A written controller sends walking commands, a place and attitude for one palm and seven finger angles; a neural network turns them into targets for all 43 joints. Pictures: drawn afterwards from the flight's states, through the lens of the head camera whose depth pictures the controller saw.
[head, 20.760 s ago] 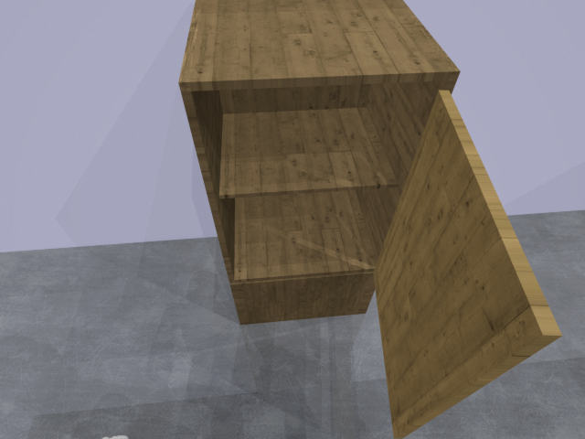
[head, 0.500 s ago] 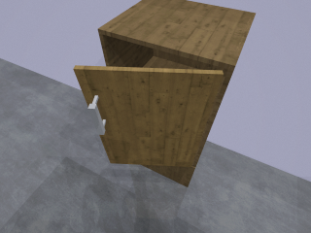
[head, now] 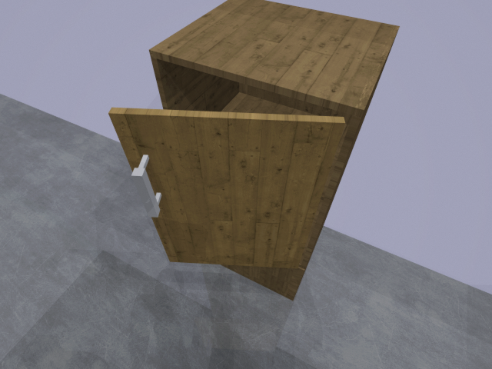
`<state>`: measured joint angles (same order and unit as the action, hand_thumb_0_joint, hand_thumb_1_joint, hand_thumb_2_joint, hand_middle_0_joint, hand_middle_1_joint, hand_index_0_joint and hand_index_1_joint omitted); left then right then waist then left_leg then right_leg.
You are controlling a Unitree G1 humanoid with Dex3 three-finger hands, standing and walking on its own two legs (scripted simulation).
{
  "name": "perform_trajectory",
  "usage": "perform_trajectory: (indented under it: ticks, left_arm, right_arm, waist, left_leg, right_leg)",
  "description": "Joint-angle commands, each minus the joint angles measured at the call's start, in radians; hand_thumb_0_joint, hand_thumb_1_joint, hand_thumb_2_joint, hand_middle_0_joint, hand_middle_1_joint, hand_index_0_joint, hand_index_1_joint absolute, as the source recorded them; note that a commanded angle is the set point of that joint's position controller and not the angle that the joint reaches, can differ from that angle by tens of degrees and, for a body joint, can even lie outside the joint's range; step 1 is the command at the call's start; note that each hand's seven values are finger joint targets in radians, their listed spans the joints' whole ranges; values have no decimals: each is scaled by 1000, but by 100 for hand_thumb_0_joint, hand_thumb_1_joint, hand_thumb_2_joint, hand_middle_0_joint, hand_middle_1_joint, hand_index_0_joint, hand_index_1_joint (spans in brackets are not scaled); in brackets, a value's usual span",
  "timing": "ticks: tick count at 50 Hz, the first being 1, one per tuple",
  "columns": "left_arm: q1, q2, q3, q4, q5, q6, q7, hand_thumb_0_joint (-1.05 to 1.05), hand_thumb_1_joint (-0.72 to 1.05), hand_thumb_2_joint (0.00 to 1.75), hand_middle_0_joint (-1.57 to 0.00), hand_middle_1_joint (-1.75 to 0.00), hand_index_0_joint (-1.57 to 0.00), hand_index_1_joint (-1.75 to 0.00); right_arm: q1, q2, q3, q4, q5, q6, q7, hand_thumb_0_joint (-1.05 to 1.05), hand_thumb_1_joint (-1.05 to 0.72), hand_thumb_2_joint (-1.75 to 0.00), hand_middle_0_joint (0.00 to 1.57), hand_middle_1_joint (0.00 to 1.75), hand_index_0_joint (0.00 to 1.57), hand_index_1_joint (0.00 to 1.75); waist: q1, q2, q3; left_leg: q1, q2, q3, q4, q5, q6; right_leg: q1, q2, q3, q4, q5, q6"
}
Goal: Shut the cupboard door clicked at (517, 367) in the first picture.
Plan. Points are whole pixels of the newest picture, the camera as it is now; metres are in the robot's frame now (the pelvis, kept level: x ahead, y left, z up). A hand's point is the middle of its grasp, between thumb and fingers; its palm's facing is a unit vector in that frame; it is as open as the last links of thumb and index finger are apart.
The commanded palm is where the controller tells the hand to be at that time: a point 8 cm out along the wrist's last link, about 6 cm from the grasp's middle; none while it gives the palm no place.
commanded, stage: come to a stop and stand still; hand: left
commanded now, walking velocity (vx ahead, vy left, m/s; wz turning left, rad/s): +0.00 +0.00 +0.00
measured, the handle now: (149, 187) +0.46 +0.24 -0.02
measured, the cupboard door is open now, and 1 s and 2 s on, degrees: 24 24 24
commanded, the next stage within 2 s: look again from close up in 0.22 s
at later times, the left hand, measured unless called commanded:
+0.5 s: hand out of the picture +0.02 +0.19 -0.17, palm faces +0.01 -0.97 -0.23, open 7.4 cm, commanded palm none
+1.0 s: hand out of the picture +0.12 +0.19 -0.09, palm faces +0.23 -0.95 -0.19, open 7.4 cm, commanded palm +0.09 +0.23 -0.07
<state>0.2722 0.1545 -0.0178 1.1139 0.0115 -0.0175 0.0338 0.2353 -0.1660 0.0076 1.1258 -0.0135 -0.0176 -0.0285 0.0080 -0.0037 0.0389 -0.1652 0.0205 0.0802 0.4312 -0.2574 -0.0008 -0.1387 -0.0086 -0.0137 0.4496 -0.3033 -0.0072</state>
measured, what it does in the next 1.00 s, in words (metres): stands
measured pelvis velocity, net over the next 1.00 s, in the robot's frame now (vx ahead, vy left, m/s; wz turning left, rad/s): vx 0.00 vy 0.00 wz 0.03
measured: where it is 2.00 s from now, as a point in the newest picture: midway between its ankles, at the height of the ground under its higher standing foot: outside the picture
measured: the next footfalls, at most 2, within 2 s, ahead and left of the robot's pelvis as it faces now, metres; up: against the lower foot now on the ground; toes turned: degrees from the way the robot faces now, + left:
none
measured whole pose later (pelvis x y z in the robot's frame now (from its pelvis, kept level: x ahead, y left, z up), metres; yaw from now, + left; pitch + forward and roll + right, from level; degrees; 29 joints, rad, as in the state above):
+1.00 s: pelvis +0.00 +0.00 -0.01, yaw +2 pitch +1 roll +1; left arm 0.48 0.17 0.03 0.31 -0.12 -0.04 0.09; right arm 0.34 -0.19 -0.01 0.93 0.03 -0.25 -0.07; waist -0.01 0.00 0.01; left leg -0.27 0.00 0.06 0.57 -0.31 0.00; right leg -0.28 -0.04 -0.05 0.68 -0.37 -0.01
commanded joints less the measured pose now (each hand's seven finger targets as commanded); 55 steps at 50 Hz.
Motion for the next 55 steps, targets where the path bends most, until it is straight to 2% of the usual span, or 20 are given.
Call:
perform_trajectory:
  ticks: [1, 7, 8, 9, 10, 12, 14, 16, 27, 43, 44, 45, 46, 47, 48, 49, 50, 51, 53, 55]
  left_arm:
    - [67, 116, 23, -24, 2, -10, 5, 0, 90, 90, -20, -30, -20, -30]
    - [73, 110, 26, -25, 3, -10, 5, 0, 90, 90, -20, -30, -20, -30]
    - [145, 123, 29, 4, 13, -30, 45, 0, 90, 90, -20, -30, -20, -30]
    - [88, 161, 33, -51, 4, -37, 37, 0, 90, 90, -20, -30, -20, -30]
    - [42, 143, 27, -72, 4, -38, 29, 0, 90, 90, -20, -30, -20, -30]
    - [48, 123, 24, -86, 1, -40, 22, 0, 90, 90, -20, -30, -20, -30]
    - [63, 120, 24, -81, -2, -30, 19, 0, 90, 90, -20, -30, -20, -30]
    - [62, 110, 20, -81, -1, -21, 16, 0, 90, 90, -20, -30, -20, -30]
    - [37, 125, 21, -80, 1, 1, 7, 0, 90, 90, -20, -30, -20, -30]
    - [39, 126, 25, -42, 1, -3, 5, 0, 90, 90, -20, -30, -20, -30]
    - [118, 132, 31, -14, 14, -25, 45, 0, 90, 90, -20, -30, -20, -30]
    - [-742, 737, 453, -1652, -113, -315, 62, 0, 90, 90, -20, -30, -20, -30]
    - [20, 215, 63, -1278, -125, -225, 69, 0, 90, 90, -22, -32, -22, -32]
    - [232, -35, -18, -1248, -196, -87, 75, 0, 90, 90, -24, -34, -24, -34]
    - [108, -5, 1, -1160, -167, -85, 79, 0, 90, 90, -25, -36, -25, -36]
    - [85, -7, 39, -1117, -166, -115, 53, 0, 90, 90, -27, -38, -27, -38]
    - [119, 39, 99, -1034, -167, -170, 21, 0, 90, 90, -29, -40, -29, -40]
    - [251, 12, 119, -941, -182, -240, -25, 0, 90, 90, -31, -42, -31, -42]
    - [410, 10, 187, -888, -216, -401, -153, 0, 90, 90, -35, -46, -35, -46]
    - [379, 21, 204, -883, -250, -574, -297, 0, 90, 90, -38, -50, -38, -50]
  right_arm:
    - [57, -89, -12, -23, 3, -11, -5, 0, -90, -90, 20, 30, 20, 30]
    - [65, -82, -11, -15, 3, -12, -6, 0, -90, -90, 20, 30, 20, 30]
    - [-21, -118, -22, -88, 13, -18, 5, 0, -90, -90, 20, 30, 20, 30]
    - [47, -58, -18, -112, 8, -4, 11, 0, -90, -90, 20, 30, 20, 30]
    - [89, -61, -20, -106, 6, -3, 12, 0, -90, -90, 20, 30, 20, 30]
    - [104, -68, -17, -102, -2, -17, 14, 0, -90, -90, 20, 30, 20, 30]
    - [99, -87, -15, -115, 0, -15, 7, 0, -90, -90, 20, 30, 20, 30]
    - [91, -95, -16, -124, 2, -12, 5, 0, -90, -90, 20, 30, 20, 30]
    - [81, -104, -8, -89, 0, -10, 5, 0, -90, -90, 20, 30, 20, 30]
    - [74, -98, -10, -40, 2, -13, -3, 0, -90, -90, 20, 30, 20, 30]
    - [8, -129, -22, -104, 13, -18, 3, 0, -90, -90, 20, 30, 20, 30]
    - [121, -334, -64, -341, 23, -230, -95, 0, -90, -90, 20, 30, 20, 30]
    - [43, -216, -16, -360, 71, -309, -112, 0, -90, -90, 20, 30, 20, 30]
    - [-9, -162, -25, -377, 56, -349, -85, 0, -90, -90, 20, 30, 20, 30]
    - [21, -163, -51, -345, 57, -368, -53, 0, -90, -90, 20, 30, 20, 30]
    - [8, -181, -81, -391, 43, -368, -32, 0, -90, -90, 20, 30, 20, 30]
    - [-6, -199, -95, -421, 31, -365, -20, 0, -90, -90, 20, 30, 20, 30]
    - [-28, -190, -98, -461, 19, -360, -10, 0, -90, -90, 20, 30, 20, 30]
    - [-51, -178, -106, -521, 13, -347, 20, 0, -90, -90, 20, 30, 20, 30]
    - [-85, -176, -118, -559, 5, -334, 33, 0, -90, -90, 20, 30, 20, 30]
  waist:
    - [-2, -16, 2]
    - [0, -7, 9]
    - [22, -21, 43]
    - [-39, -33, -22]
    - [-52, -14, -46]
    - [-35, 97, -66]
    - [-25, 76, -72]
    - [-21, -7, -29]
    - [-6, 1, 62]
    - [-4, -1, 12]
    - [14, -57, 2]
    - [-140, 24, -431]
    - [-38, 429, -558]
    - [-17, 384, -441]
    - [-62, 126, -195]
    - [-60, 56, -48]
    - [-59, -86, -7]
    - [-30, -235, -2]
    - [44, -241, -161]
    - [60, -260, -234]
  left_leg:
    - [33, 86, -77, -59, 213, 22]
    - [31, 87, -77, -63, 221, 22]
    - [-61, 96, -44, 163, 260, -5]
    - [-64, 55, -63, 120, -16, 4]
    - [-50, 54, -70, 87, -14, 4]
    - [-24, 79, -81, 60, 195, 19]
    - [-22, 90, -94, 55, 244, 30]
    - [-38, 88, -98, 36, 197, 34]
    - [-62, 82, -108, -55, 90, 43]
    - [11, 87, -82, -38, 222, 33]
    - [-46, 105, -65, 180, 392, 5]
    - [311, 40, -67, 215, 523, 36]
    - [378, 45, -117, 108, 689, 30]
    - [274, 55, -125, 30, 795, -7]
    - [77, 58, -135, 74, 666, -9]
    - [-63, 33, -137, 133, 470, -9]
    - [-196, 7, -125, 201, 276, -5]
    - [-297, -12, -116, 252, 180, 0]
    - [-387, -41, -89, 374, 258, -13]
    - [-530, -58, -69, 487, 156, -24]
  right_leg:
    - [-43, -98, 79, -72, 298, -26]
    - [-39, -93, 77, -78, 294, -28]
    - [-68, -159, 137, -85, 662, 5]
    - [-45, -187, 157, -77, 500, -39]
    - [-70, -157, 131, -60, 309, -58]
    - [-61, -106, 85, 4, 326, -58]
    - [-43, -83, 71, 21, 269, -52]
    - [-62, -78, 71, 8, 218, -44]
    - [-88, -70, 67, -28, 79, -29]
    - [-54, -88, 73, -33, 250, -27]
    - [-53, -141, 118, -39, 665, -3]
    - [-54, -29, -15, 218, 699, -1]
    - [-174, 17, -57, 318, 338, -3]
    - [-220, 24, -100, 310, 68, 0]
    - [-303, 5, -76, 255, 53, 6]
    - [-347, 0, -87, 171, 92, 1]
    - [-375, -9, -91, 147, 164, -2]
    - [-406, -10, -87, 182, 168, 3]
    - [-378, -18, -73, 356, 424, 1]
    - [-443, -21, -24, 483, 421, 10]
